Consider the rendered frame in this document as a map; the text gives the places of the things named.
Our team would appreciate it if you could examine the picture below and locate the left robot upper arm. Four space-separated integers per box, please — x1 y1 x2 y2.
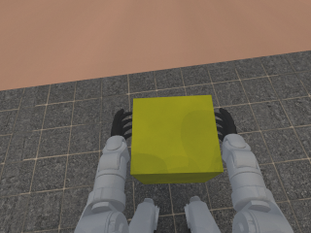
75 210 129 233

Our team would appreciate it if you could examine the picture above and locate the right robot upper arm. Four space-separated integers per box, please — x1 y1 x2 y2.
232 209 294 233

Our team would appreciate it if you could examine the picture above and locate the robot right forearm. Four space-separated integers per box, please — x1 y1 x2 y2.
222 133 294 232

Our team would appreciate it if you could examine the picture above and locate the robot right thigh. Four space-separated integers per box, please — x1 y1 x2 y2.
184 200 221 233

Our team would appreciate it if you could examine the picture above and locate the carton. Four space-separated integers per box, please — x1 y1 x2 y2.
130 94 224 184

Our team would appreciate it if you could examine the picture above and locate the robot left hand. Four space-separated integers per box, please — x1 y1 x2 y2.
111 109 133 140

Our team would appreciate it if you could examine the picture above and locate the robot left thigh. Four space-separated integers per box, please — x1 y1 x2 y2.
128 202 159 233

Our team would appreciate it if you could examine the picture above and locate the robot left forearm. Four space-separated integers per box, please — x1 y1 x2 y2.
74 135 130 233

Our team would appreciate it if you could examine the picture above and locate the robot right hand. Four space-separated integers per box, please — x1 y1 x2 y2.
214 108 238 142

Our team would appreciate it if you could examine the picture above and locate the robot thigh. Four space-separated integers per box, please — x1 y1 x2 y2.
184 200 221 233
128 202 159 233

